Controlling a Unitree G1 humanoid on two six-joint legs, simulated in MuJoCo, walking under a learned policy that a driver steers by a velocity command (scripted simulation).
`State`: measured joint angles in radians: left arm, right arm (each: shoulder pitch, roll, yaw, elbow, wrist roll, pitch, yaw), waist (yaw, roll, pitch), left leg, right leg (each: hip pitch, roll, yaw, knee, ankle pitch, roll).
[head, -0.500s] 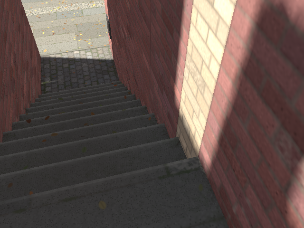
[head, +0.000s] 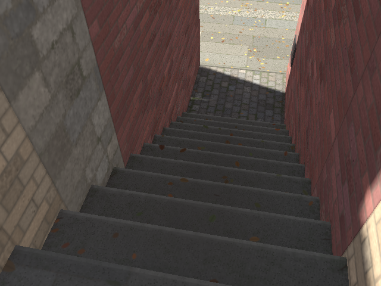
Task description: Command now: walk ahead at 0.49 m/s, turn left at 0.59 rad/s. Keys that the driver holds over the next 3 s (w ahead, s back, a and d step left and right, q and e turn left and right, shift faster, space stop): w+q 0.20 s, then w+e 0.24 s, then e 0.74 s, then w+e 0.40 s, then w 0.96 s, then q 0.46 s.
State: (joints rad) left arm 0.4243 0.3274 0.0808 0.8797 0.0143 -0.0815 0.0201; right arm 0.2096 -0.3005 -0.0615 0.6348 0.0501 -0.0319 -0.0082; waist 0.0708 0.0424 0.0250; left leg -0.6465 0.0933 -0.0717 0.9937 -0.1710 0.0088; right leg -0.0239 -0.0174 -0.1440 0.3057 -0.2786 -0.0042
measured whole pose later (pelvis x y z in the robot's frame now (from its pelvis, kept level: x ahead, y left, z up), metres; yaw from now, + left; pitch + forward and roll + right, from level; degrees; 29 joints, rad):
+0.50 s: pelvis +0.28 +0.12 +0.00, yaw +8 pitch -2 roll +0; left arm 0.24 0.30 0.04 0.78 -0.01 -0.05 0.01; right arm 0.36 -0.23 -0.06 0.83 -0.02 -0.07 -0.01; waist -0.02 -0.05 0.04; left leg -0.09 -0.10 0.06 0.31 -0.20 0.12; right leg -0.63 -0.07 0.14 0.89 -0.02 -0.02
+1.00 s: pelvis +0.50 +0.11 -0.20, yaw -9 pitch +1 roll +0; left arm 0.31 0.29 0.05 0.77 0.00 0.02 -0.05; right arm 0.27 -0.20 0.00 0.72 0.02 -0.01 -0.07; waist 0.01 -0.03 0.03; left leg -0.69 -0.05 -0.07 2.22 -0.80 -0.10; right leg -0.37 0.18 0.07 0.44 -0.08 -0.17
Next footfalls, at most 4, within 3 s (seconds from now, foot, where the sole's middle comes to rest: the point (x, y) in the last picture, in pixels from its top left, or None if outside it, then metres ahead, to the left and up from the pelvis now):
0.18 left None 0.30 0.17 -0.78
0.90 right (201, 270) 0.63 0.06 -0.97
1.56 left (133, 250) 0.70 0.35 -0.97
2.10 right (221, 251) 0.71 -0.02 -0.97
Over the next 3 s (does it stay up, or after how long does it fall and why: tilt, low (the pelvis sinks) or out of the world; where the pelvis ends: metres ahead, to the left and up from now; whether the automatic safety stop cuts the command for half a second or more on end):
stays up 1.06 -0.14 -0.54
